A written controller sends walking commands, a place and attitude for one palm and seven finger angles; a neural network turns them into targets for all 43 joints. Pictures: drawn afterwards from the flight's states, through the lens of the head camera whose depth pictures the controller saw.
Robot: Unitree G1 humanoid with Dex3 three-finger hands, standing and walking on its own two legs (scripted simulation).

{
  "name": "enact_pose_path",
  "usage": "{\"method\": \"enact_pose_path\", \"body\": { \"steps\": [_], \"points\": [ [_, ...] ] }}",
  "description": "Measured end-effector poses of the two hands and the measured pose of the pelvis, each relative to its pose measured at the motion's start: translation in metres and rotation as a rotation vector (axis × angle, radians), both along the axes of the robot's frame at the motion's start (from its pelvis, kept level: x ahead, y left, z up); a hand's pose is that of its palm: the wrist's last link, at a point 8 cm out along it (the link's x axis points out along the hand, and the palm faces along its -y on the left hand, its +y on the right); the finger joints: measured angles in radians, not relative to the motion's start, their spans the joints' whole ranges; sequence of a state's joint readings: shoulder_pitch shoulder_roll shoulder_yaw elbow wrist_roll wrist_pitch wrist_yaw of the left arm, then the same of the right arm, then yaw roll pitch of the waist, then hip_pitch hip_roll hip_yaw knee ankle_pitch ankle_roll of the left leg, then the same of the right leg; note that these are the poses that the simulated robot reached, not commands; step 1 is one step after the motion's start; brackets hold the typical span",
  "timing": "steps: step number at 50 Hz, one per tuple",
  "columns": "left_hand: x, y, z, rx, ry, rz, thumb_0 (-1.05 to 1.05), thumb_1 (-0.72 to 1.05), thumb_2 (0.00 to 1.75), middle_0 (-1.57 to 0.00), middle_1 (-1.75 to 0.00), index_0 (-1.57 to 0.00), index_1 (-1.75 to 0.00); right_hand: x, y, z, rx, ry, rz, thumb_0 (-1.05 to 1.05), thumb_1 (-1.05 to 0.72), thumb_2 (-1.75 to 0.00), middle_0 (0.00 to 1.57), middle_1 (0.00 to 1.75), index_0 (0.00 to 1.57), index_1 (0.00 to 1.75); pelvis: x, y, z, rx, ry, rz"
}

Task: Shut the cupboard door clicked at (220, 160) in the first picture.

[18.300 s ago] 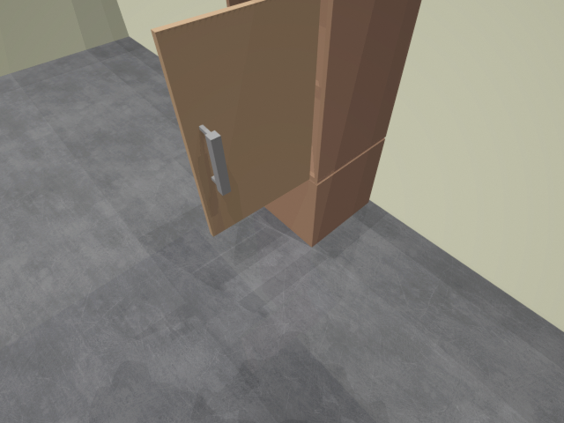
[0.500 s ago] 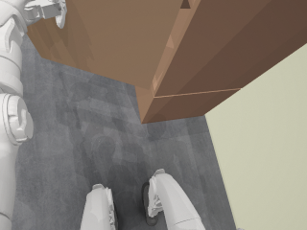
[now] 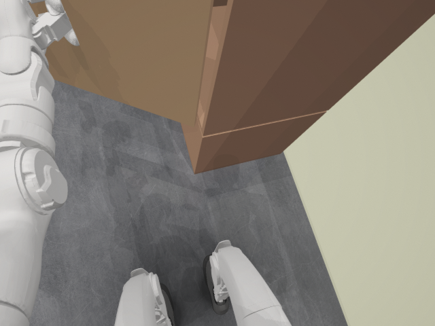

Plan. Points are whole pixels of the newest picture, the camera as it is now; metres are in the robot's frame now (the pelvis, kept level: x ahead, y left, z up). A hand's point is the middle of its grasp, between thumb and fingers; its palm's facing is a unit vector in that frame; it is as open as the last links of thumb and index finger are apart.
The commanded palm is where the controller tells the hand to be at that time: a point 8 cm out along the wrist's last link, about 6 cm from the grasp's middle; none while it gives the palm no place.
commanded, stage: pull the fist back off the door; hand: left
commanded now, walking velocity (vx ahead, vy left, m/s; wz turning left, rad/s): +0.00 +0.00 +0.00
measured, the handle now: out of the picture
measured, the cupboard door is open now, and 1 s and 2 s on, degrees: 57 57 57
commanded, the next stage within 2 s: draw the hand back to the body in 0.44 s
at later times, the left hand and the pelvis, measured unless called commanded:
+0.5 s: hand (60, 65) +0.53 +0.13 +0.07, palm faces +0.01 -1.00 -0.03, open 3.1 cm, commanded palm +0.51 +0.17 +0.08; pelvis +0.02 +0.00 +0.02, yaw +3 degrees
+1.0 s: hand out of the picture +0.42 +0.18 +0.15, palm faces +0.03 -1.00 -0.04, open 3.1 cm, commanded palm +0.38 +0.23 +0.16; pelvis +0.03 +0.00 +0.08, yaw +3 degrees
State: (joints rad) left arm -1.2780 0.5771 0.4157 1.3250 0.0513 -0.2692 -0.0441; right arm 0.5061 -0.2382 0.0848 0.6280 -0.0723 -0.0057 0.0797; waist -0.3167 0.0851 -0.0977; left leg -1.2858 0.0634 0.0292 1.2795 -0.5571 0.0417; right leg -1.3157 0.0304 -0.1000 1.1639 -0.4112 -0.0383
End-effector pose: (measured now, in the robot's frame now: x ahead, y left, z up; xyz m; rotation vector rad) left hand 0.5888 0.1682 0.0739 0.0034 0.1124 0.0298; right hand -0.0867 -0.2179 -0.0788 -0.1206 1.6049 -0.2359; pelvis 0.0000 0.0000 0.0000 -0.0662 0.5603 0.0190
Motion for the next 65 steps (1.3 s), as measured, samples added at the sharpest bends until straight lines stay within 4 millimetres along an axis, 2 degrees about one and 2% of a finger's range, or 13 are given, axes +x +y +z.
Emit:
{"method": "enact_pose_path", "body": {
  "steps": [4,8,15,20,24,28,34,39,44,48,55,59,65],
  "points": [
    [-0.009,0.006,0.01,0.009,-0.049,0.016,0.02,0.9,0.91,-1.3,-1.5,-1.3,-1.5,0.008,-0.011,0.011,-0.017,-0.015,0.018,0.0,-0.91,-0.89,0.2,0.3,0.2,0.3,0.007,-0.002,0.009,0.007,-0.019,-0.003],
    [-0.023,0.013,0.012,0.04,-0.075,0.008,0.02,0.9,0.91,-1.3,-1.5,-1.3,-1.5,0.027,-0.025,0.014,-0.037,-0.042,0.048,0.0,-0.91,-0.89,0.2,0.3,0.2,0.3,0.013,-0.002,0.015,0.012,-0.042,0.003],
    [-0.059,0.021,-0.009,0.01,-0.034,0.002,0.02,0.9,0.91,-1.3,-1.5,-1.3,-1.5,0.084,-0.047,0.014,-0.078,-0.144,0.118,0.0,-0.91,-0.89,0.2,0.3,0.2,0.3,0.021,-0.001,0.023,0.019,-0.077,0.016],
    [-0.08,0.017,-0.005,0.011,-0.101,-0.013,0.02,0.9,0.91,-1.3,-1.5,-1.3,-1.5,0.129,-0.051,0.01,-0.086,-0.237,0.171,0.0,-0.91,-0.89,0.2,0.3,0.2,0.3,0.024,0.001,0.026,0.022,-0.101,0.029],
    [-0.081,0.012,-0.001,0.024,-0.1,-0.025,0.02,0.9,0.91,-1.3,-1.5,-1.31,-1.5,0.155,-0.048,0.005,-0.086,-0.297,0.195,0.0,-0.91,-0.89,0.2,0.3,0.2,0.3,0.023,0.001,0.024,0.023,-0.113,0.041],
    [-0.074,0.009,0.002,0.03,-0.094,-0.022,0.02,0.9,0.9,-1.3,-1.5,-1.31,-1.5,0.165,-0.043,0.0,-0.082,-0.331,0.198,0.0,-0.91,-0.89,0.2,0.3,0.2,0.3,0.02,0.002,0.021,0.024,-0.108,0.044],
    [-0.075,0.016,0.011,0.024,-0.137,-0.005,0.02,0.9,0.9,-1.3,-1.5,-1.3,-1.5,0.153,-0.032,-0.005,-0.046,-0.314,0.146,0.0,-0.91,-0.89,0.2,0.3,0.2,0.3,0.021,0.004,0.023,0.032,-0.107,0.017],
    [-0.117,0.033,0.033,0.07,-0.126,-0.017,0.02,0.9,0.9,-1.3,-1.5,-1.3,-1.5,0.144,-0.017,0.007,0.024,-0.313,0.084,0.0,-0.91,-0.89,0.2,0.3,0.2,0.3,0.032,0.007,0.046,0.041,-0.167,-0.008],
    [-0.159,0.055,0.051,0.032,-0.079,0.033,0.02,0.9,0.9,-1.3,-1.5,-1.3,-1.5,0.158,-0.013,0.031,0.028,-0.364,0.11,0.01,-0.91,-0.89,0.2,0.3,0.2,0.3,0.036,0.004,0.068,0.047,-0.255,0.009],
    [-0.179,0.065,0.072,0.031,-0.141,0.029,0.02,0.9,0.9,-1.3,-1.5,-1.3,-1.5,0.185,-0.023,0.049,-0.024,-0.457,0.16,0.01,-0.91,-0.89,0.2,0.3,0.2,0.3,0.035,0.002,0.076,0.045,-0.307,0.031],
    [-0.218,0.064,0.097,0.066,-0.161,-0.059,0.02,0.9,0.9,-1.26,-1.46,-1.27,-1.46,0.241,-0.032,0.076,-0.075,-0.663,0.19,0.01,-0.91,-0.89,0.2,0.3,0.2,0.3,0.036,0.007,0.087,0.051,-0.38,0.027],
    [-0.248,0.071,0.106,0.157,-0.099,0.023,0.02,0.9,0.9,-1.2,-1.39,-1.2,-1.38,0.274,-0.022,0.094,-0.081,-0.753,0.182,0.01,-0.91,-0.89,0.2,0.3,0.2,0.3,0.039,0.009,0.098,0.064,-0.438,0.02],
    [-0.285,0.096,0.13,0.236,-0.077,0.181,0.02,0.9,0.9,-1.06,-1.23,-1.06,-1.23,0.314,0.005,0.117,-0.043,-0.855,0.244,0.01,-0.91,-0.89,0.2,0.3,0.2,0.3,0.043,0.008,0.111,0.071,-0.515,0.037]
  ]
}}
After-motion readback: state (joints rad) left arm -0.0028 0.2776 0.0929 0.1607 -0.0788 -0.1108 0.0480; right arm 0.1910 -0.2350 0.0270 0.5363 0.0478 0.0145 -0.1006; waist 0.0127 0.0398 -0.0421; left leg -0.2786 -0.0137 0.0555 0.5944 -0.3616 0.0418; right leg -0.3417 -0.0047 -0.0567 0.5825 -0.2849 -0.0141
